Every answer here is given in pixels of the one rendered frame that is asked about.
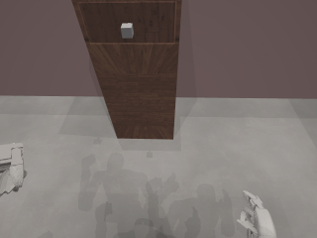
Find handle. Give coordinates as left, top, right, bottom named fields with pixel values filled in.
left=121, top=23, right=134, bottom=39

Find drawer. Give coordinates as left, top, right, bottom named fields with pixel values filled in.
left=78, top=1, right=175, bottom=44

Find robot left hand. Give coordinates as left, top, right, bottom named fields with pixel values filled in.
left=0, top=143, right=28, bottom=196

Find cabinet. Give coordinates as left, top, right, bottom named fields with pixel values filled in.
left=71, top=0, right=182, bottom=140

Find robot right hand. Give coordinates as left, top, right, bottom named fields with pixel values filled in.
left=237, top=190, right=277, bottom=238

